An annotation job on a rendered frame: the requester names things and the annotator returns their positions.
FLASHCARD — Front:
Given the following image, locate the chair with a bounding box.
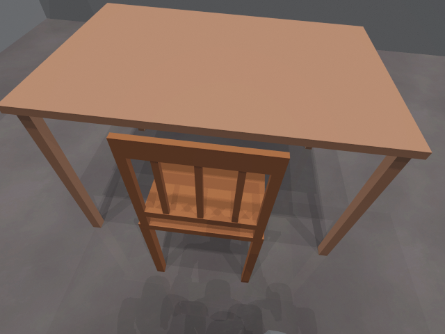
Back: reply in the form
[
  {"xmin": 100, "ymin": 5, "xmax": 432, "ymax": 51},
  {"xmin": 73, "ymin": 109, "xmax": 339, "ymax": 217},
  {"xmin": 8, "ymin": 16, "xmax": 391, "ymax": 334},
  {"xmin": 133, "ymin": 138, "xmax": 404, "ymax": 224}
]
[{"xmin": 106, "ymin": 132, "xmax": 290, "ymax": 283}]

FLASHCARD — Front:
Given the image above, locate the table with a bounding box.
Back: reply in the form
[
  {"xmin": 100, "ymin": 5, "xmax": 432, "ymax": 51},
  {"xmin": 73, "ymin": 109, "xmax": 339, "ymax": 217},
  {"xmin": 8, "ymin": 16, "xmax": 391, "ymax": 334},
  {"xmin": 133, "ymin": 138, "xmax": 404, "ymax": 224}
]
[{"xmin": 0, "ymin": 3, "xmax": 432, "ymax": 256}]

